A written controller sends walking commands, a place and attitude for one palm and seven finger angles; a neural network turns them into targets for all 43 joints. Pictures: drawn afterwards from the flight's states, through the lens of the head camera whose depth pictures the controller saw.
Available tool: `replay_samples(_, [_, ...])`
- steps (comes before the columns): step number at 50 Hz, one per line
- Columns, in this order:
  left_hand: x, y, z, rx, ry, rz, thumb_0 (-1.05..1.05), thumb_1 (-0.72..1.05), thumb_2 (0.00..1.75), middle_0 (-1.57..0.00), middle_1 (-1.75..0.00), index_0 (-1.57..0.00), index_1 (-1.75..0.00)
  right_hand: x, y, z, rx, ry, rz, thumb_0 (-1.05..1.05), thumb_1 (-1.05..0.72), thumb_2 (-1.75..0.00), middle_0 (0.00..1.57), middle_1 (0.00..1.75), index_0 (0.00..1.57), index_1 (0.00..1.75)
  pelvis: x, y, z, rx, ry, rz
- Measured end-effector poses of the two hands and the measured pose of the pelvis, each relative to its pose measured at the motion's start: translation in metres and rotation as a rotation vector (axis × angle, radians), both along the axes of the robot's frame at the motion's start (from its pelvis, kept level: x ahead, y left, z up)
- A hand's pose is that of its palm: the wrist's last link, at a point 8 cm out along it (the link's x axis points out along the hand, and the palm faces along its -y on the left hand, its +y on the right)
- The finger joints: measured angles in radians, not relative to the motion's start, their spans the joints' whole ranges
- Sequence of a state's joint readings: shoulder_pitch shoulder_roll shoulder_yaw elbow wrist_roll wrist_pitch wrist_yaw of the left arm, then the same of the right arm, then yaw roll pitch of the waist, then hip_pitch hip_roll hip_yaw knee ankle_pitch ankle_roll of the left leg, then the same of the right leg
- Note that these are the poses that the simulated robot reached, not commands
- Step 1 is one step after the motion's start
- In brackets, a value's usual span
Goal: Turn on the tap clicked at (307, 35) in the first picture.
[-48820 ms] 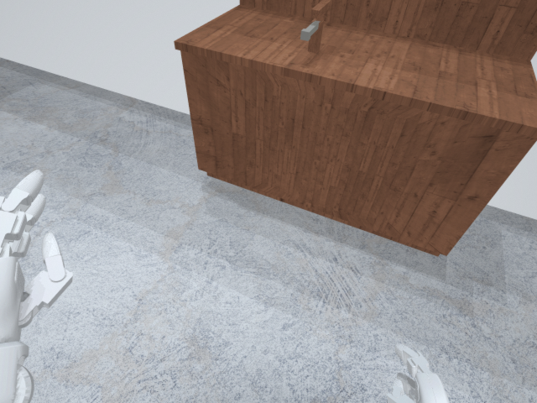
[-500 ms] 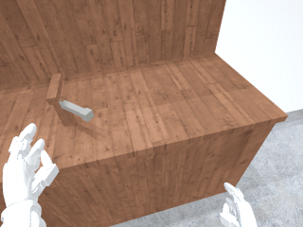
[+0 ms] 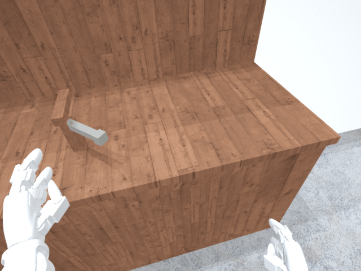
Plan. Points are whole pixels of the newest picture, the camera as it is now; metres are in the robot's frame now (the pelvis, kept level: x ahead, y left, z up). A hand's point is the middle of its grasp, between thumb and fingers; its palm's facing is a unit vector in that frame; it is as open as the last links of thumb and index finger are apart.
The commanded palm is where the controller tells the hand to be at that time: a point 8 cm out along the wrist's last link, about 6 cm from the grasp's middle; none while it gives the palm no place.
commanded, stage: reach beside the lever's end, fingers flat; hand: left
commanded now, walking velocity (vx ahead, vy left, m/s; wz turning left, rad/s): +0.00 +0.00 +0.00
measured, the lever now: (100, 137) +0.39 +0.27 +0.09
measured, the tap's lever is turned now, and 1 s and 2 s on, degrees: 45 45 45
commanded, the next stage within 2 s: none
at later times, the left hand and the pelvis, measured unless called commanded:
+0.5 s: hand (57, 188) +0.22 +0.27 +0.13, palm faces +0.58 -0.81 -0.10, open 7.5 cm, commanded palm +0.17 +0.31 +0.13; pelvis +0.00 +0.00 +0.00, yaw -1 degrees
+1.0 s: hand (52, 175) +0.25 +0.31 +0.11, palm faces +0.60 -0.79 -0.09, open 7.6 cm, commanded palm +0.21 +0.35 +0.11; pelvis +0.00 +0.02 +0.00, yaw -1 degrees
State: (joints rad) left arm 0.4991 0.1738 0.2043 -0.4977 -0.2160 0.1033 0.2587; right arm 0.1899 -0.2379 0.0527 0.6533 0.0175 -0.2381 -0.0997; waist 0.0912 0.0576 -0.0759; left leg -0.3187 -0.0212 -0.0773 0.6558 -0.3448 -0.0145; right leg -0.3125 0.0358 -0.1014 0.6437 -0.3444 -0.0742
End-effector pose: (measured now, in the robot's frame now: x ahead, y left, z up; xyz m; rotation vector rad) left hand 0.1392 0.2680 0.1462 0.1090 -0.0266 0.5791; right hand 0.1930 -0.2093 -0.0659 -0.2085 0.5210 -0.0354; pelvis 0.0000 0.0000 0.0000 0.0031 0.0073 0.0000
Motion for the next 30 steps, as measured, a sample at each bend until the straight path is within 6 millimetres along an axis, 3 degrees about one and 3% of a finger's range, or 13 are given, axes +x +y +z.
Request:
replay_samples(18, [0.022, 0.020, -0.010, -0.008, 0.007, 0.019, 0.02, 0.89, 0.90, -0.20, -0.30, -0.20, -0.30, -0.008, -0.005, -0.004, -0.011, 0.034, -0.028, 0.01, -0.90, -0.90, 0.21, 0.30, 0.21, 0.30, -0.002, 0.001, 0.001, 0.003, 0.009, -0.005])
replay_samples(30, [0.033, 0.045, -0.016, -0.009, 0.007, 0.056, 0.02, 0.89, 0.90, -0.20, -0.28, -0.20, -0.28, -0.013, -0.006, -0.006, -0.026, 0.064, -0.051, 0.01, -0.90, -0.90, 0.20, 0.30, 0.21, 0.30, -0.002, 0.007, 0.002, -0.002, 0.017, -0.007])
